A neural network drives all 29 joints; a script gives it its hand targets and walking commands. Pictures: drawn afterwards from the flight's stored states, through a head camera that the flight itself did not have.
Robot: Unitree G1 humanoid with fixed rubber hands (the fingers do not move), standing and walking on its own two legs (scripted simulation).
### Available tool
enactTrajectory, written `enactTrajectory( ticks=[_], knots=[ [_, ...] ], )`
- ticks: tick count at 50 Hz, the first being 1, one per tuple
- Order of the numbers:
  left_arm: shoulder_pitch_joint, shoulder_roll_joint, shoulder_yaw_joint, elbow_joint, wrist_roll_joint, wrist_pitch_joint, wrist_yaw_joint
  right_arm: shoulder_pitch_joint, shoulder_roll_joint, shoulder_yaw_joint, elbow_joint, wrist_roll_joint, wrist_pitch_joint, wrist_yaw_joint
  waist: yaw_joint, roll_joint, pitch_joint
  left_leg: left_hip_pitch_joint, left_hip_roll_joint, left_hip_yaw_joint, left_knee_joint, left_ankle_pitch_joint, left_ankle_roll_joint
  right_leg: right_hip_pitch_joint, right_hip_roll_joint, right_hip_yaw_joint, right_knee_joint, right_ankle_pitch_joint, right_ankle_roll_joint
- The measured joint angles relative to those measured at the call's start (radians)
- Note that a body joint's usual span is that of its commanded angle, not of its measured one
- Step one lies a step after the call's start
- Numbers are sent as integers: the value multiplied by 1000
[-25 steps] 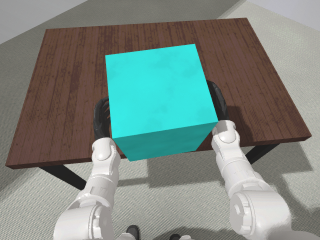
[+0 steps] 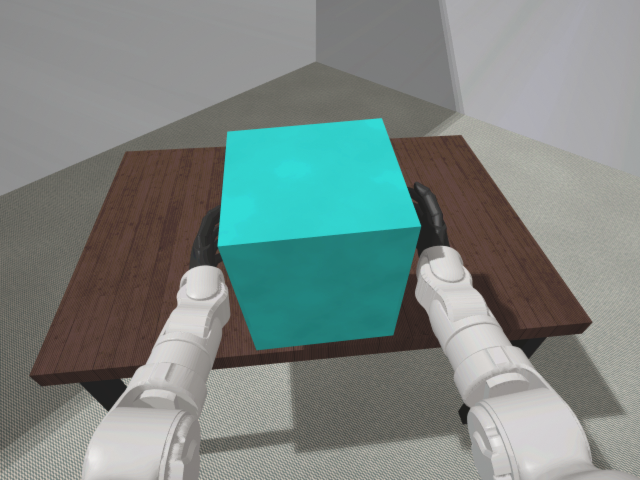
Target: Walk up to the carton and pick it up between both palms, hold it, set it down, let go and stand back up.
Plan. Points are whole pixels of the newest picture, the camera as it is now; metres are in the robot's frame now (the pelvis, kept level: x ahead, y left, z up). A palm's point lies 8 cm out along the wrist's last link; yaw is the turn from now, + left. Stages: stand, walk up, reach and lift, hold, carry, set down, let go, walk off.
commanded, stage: reach and lift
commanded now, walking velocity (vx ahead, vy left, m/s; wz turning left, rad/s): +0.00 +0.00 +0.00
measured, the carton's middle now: (315, 240) +0.43 +0.02 +0.08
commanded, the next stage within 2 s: hold in 1.74 s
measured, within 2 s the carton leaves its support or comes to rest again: neither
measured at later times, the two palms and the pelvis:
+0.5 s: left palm (171, 241) +0.36 +0.19 +0.15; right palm (429, 219) +0.37 -0.11 +0.18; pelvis -0.02 +0.01 +0.01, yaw +0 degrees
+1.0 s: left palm (156, 210) +0.38 +0.21 +0.17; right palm (411, 197) +0.39 -0.09 +0.19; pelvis +0.00 +0.02 +0.02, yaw +0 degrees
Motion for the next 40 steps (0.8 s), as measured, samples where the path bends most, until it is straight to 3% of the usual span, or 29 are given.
enactTrajectory(
  ticks=[6,12,20,26,34,40],
  knots=[
    [0,0,10,-15,0,157,-19,-12,-1,0,-4,4,156,-11,0,0,0,89,0,0,-6,-1,0,92,0,0,-12,2,4],
    [-32,-1,58,-16,0,241,-41,-52,12,-29,-5,-42,249,-18,0,0,1,139,0,0,-11,4,3,145,-1,0,-22,9,7],
    [-137,-1,201,-16,16,292,-85,-124,72,-190,-6,-141,270,-11,0,0,69,213,-1,0,-29,15,9,221,-2,0,-45,22,10],
    [-144,-1,224,-16,53,334,-103,-129,95,-238,-5,-181,295,-6,0,0,119,262,-3,0,-50,18,13,275,-5,0,-76,30,10],
    [-144,13,174,-19,53,342,-98,-129,95,-238,-6,-176,289,-7,0,0,126,265,-4,0,-65,13,17,289,-7,0,-112,36,17],
    [-144,21,150,-70,53,388,-97,-121,81,-203,-32,-96,300,-26,0,0,126,267,-4,0,-66,2,20,302,-8,0,-136,36,23]
  ],
)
